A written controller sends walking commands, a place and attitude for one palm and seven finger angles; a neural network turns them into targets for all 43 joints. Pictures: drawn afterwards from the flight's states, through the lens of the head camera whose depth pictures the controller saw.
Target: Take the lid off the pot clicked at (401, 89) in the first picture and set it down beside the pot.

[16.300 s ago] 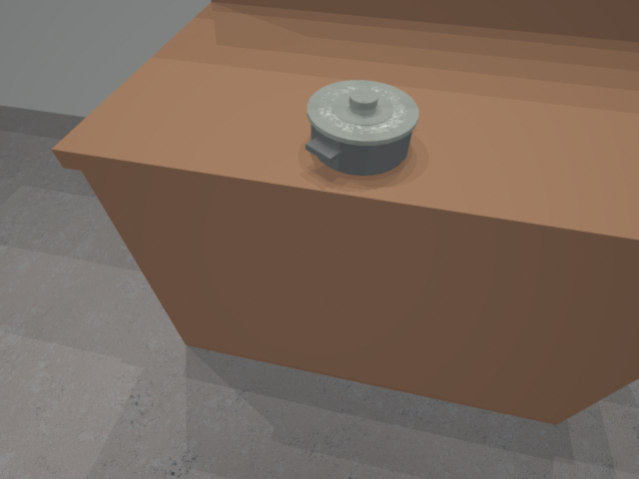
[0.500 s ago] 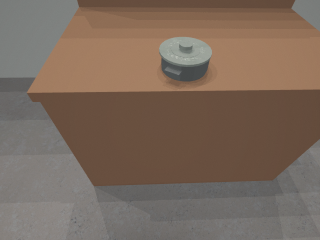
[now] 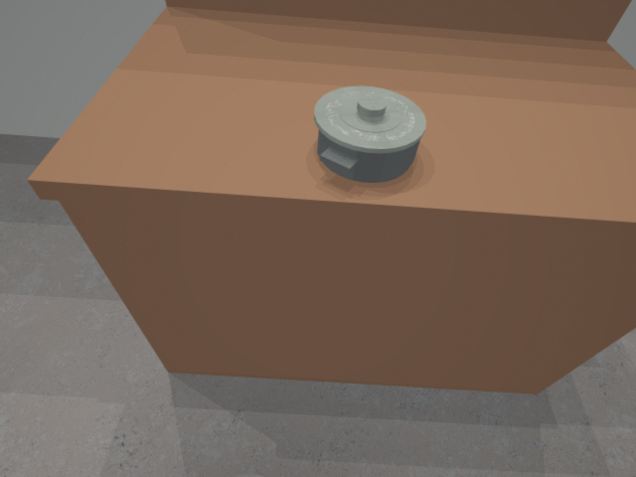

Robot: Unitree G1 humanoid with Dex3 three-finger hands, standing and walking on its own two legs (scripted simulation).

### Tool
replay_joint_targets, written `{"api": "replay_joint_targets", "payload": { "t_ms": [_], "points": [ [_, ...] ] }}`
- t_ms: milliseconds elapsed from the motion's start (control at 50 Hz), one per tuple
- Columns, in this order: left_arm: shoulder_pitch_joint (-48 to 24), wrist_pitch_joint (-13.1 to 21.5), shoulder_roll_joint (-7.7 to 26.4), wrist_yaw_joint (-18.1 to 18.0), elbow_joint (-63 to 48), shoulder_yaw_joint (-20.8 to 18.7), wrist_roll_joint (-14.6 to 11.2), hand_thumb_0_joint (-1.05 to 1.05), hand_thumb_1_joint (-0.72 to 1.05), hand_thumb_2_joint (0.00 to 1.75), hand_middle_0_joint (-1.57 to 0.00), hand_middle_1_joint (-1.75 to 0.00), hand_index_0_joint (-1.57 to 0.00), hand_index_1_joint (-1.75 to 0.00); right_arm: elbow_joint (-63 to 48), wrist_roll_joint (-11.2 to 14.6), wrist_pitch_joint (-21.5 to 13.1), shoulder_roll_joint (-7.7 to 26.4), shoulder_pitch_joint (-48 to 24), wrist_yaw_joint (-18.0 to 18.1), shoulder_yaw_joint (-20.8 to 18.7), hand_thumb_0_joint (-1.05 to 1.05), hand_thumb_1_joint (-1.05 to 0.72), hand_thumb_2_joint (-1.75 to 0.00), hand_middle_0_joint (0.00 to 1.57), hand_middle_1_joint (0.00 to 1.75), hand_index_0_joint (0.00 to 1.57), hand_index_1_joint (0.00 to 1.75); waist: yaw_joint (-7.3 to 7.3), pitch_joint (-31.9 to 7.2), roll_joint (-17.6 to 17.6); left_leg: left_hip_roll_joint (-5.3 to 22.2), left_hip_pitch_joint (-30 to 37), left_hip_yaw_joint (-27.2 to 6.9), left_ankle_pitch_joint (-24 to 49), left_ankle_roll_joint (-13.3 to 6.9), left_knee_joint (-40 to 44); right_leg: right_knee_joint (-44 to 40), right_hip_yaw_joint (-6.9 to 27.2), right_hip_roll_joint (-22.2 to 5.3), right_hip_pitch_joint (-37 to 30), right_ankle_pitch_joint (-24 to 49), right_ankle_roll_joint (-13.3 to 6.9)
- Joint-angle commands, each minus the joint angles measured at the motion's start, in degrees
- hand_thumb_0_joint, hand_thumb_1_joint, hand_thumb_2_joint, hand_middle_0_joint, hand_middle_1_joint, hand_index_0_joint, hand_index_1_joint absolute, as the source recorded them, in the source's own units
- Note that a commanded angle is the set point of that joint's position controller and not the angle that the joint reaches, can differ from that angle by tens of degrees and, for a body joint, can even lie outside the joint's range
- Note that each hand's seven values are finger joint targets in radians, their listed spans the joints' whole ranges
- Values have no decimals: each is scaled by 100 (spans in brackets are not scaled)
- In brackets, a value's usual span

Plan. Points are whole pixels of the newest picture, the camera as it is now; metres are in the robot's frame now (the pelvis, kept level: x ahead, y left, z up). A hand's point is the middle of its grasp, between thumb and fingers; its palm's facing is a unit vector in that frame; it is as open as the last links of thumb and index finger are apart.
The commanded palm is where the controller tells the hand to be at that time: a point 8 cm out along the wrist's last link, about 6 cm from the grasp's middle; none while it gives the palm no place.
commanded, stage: shuffle to correct the standing spot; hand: left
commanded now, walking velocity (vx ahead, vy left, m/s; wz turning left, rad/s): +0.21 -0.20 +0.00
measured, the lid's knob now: (371, 106) +0.62 -0.03 +0.15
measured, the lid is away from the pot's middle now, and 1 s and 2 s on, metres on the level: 0.00 0.00 0.00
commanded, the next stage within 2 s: none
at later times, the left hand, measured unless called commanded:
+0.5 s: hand (240, 406) +0.25 +0.13 -0.16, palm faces +0.03 -0.97 -0.24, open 7.3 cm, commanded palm none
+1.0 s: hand (305, 400) +0.27 +0.03 -0.18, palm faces +0.06 -0.99 -0.13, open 7.3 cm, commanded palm none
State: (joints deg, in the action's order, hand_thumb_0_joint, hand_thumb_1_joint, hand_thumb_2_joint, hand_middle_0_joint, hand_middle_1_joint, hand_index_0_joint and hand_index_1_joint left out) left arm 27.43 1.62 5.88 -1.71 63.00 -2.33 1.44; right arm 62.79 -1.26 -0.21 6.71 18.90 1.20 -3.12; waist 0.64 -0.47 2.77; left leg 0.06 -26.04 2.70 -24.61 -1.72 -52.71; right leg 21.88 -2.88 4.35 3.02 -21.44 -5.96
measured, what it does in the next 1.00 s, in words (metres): walks ahead: left foot, then right foot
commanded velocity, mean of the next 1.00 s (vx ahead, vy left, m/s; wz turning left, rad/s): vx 0.01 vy -0.18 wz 0.00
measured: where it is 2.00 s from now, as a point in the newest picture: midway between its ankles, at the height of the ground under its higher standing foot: outside the picture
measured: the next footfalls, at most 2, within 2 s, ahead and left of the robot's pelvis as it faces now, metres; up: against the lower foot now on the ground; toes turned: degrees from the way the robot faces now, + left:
left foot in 0.14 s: +0.13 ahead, +0.11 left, +0.00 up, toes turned +7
right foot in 0.52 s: +0.28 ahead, -0.24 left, +0.00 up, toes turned -3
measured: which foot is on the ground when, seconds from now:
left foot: up 0.00-0.12, down 0.14-0.52, up 0.54-0.76, down 0.78-1.00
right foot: down 0.00-0.16, up 0.18-0.50, down 0.52-0.80, up 0.82-1.00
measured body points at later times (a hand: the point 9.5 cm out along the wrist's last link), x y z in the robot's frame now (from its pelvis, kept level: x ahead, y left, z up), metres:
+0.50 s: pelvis +0.15 -0.08 -0.01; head +0.19 -0.08 +0.44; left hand +0.24 +0.18 -0.14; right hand +0.16 -0.32 -0.16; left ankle +0.09 +0.10 -0.73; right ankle +0.23 -0.24 -0.73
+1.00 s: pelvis +0.23 -0.15 +0.01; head +0.27 -0.09 +0.45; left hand +0.27 +0.09 -0.17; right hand +0.29 -0.39 -0.12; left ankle +0.23 -0.08 -0.73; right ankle +0.21 -0.34 -0.62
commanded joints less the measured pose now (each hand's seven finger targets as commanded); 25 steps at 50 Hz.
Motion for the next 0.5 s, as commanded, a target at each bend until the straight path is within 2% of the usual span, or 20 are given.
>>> {"api": "replay_joint_targets", "payload": {
  "t_ms": [0, 20, 40, 60, 80, 100, 120, 140, 160, 180, 200, 240, 260, 300, 360, 380, 420, 440, 460, 480],
  "points": [
    [569, 150, 567, -28, -108, -122, 55, 0, 90, 90, -20, -30, -20, -30, -757, 22, -246, 217, -925, -11, -51, 0, -90, -90, 20, 30, 20, 30, 77, 983, -29, 237, -1355, 302, -141, 56, 126, -459, 1250, -1713, -384, 3424, -947],
    [494, 144, 600, -20, -99, -127, 58, 0, 90, 90, -20, -30, -20, -30, -774, 16, -271, 173, -915, -4, -22, 0, -90, -90, 20, 30, 20, 30, 47, 895, 60, 218, -903, 437, 0, 45, 615, -278, 1073, -1595, -248, 3905, -814],
    [369, 140, 641, 4, -127, -117, 36, 0, 90, 90, -20, -30, -20, -30, -727, 17, -299, 153, -702, 20, -12, 0, -90, -90, 20, 30, 20, 30, -99, 666, 58, 45, -173, 696, 299, 33, 1197, 60, 776, -1379, -100, 4667, -651],
    [232, 141, 728, 37, -149, -110, -5, 0, 90, 90, -20, -30, -20, -30, -579, 17, -331, 192, -229, 69, -20, 0, -90, -90, 20, 30, 20, 30, -323, 330, 260, -221, 668, 970, 812, 9, 1689, 644, 469, -1138, -44, 5533, -460],
    [107, 116, 770, 58, -173, -102, -32, 0, 90, 90, -20, -30, -20, -30, -342, 21, -344, 310, 406, 123, -73, 0, -90, -90, 20, 30, 20, 30, -595, 17, 438, -218, 1617, 913, 1490, -37, 2089, 1465, 320, -1006, 275, 5638, -279],
    [74, 118, 751, 92, -275, -123, -75, 0, 90, 90, -20, -30, -20, -30, -187, 3, -337, 698, 1081, 203, -169, 0, -90, -90, 20, 30, 20, 30, -876, -500, 233, 402, 2939, 123, 2314, -220, 2277, 2552, 260, -897, 1041, 4673, -51],
    [153, 123, 441, 139, -428, -63, -144, 0, 90, 90, -20, -30, -20, -30, -118, -83, -357, 1290, 1576, 257, -302, 0, -90, -90, 20, 30, 20, 30, -952, -876, -1092, 2170, 4011, -2262, 3972, -1069, 2449, 4463, -30, -350, 2581, 1311, 296],
    [-113, 132, 554, 98, -576, -71, -133, 0, 90, 90, -20, -30, -20, -30, -81, -43, -265, 1455, 1725, 255, -288, 0, -90, -90, 20, 30, 20, 30, -916, -851, -1080, 2966, 3706, -3292, 5115, -1660, 3001, 5727, 546, -169, 3031, -963, 231],
    [-383, 83, 700, 45, -700, -138, -64, 0, 90, 90, -20, -30, -20, -30, -198, -43, -233, 1417, 1368, 213, -279, 0, -90, -90, 20, 30, 20, 30, -791, -346, -362, 2966, 2931, -2836, 4587, -1642, 3232, 6048, 876, -422, 3121, -877, 185],
    [-578, -1, 557, 33, -828, -156, -41, 0, 90, 90, -20, -30, -20, -30, -362, -34, -274, 1273, 894, 261, -186, 0, -90, -90, 20, 30, 20, 30, -557, 129, -735, 3009, 2023, -3109, 4082, -1582, 3442, 6212, 979, -543, 3347, -600, 296],
    [-760, -43, 649, 108, -851, -206, 19, 0, 90, 90, -20, -30, -20, -30, -417, -53, -311, 972, 408, 248, -109, 0, -90, -90, 20, 30, 20, 30, -348, 685, -680, 2676, 1483, -2615, 3222, -1291, 3630, 6055, 1050, -775, 3475, -324, 345],
    [-586, -162, 515, 247, -868, -227, 28, 0, 90, 90, -20, -30, -20, -30, -532, -56, -398, 861, -127, 229, -51, 0, -90, -90, 20, 30, 20, 30, 15, 725, -832, 2233, 901, -1559, 2568, -876, 3720, 5461, 998, -986, 3218, 46, 414],
    [-514, -219, 441, 290, -853, -216, 27, 0, 90, 90, -20, -30, -20, -30, -557, -60, -416, 889, -236, 211, -61, 0, -90, -90, 20, 30, 20, 30, 89, 619, -882, 1980, 740, -1053, 2426, -715, 3691, 5165, 826, -969, 3008, 225, 466],
    [-546, -297, 372, 347, -992, -222, -22, 0, 90, 90, -20, -30, -20, -30, -689, -77, -402, 1057, -484, 167, -139, 0, -90, -90, 20, 30, 20, 30, 210, 586, -996, 1723, 363, -533, 1918, -542, 3749, 4338, 532, -1016, 2668, 423, 533],
    [-1045, -277, 467, 400, -1173, -203, 0, 0, 90, 90, -20, -30, -20, -30, -689, -105, -294, 1251, -405, 106, -240, 0, -90, -90, 20, 30, 20, 30, -25, 661, -1355, 1431, 400, -154, 1496, -356, 3551, 2691, -187, -889, 2290, 662, 749],
    [-1155, -247, 529, 407, -1279, -212, -16, 0, 90, 90, -20, -30, -20, -30, -752, -105, -256, 1307, -401, 99, -276, 0, -90, -90, 20, 30, 20, 30, -66, 744, -1339, 1374, 365, -185, 1422, -303, 3490, 2292, -314, -812, 2173, 745, 761],
    [-1236, -179, 691, 417, -1319, -236, -8, 0, 90, 90, -20, -30, -20, -30, -740, -118, -168, 1491, -224, 88, -351, 0, -90, -90, 20, 30, 20, 30, -158, 412, -1221, 1460, 585, -363, 1493, -199, 3049, 1546, -549, -637, 1622, 778, 810],
    [-1002, -151, 835, 410, -1281, -273, -12, 0, 90, 90, -20, -30, -20, -30, -753, -122, -132, 1514, -231, 81, -373, 0, -90, -90, 20, 30, 20, 30, -46, 230, -1057, 1384, 545, -276, 1502, -67, 2610, 1114, -565, -574, 1162, 900, 795],
    [-545, -97, 1125, 385, -1151, -339, -5, 0, 90, 90, -20, -30, -20, -30, -738, -116, -116, 1406, -189, 77, -345, 0, -90, -90, 20, 30, 20, 30, 185, -17, -385, 1067, 321, -12, 1318, 136, 1715, 620, -360, -604, 438, 954, 745],
    [-79, -55, 1639, 321, -1058, -446, 27, 0, 90, 90, -20, -30, -20, -30, -823, -81, -98, 1006, -83, 58, -264, 0, -90, -90, 20, 30, 20, 30, 412, -461, 1160, 437, -586, 375, 94, 297, 382, 204, 588, -1395, -521, 1531, 377]
  ]
}}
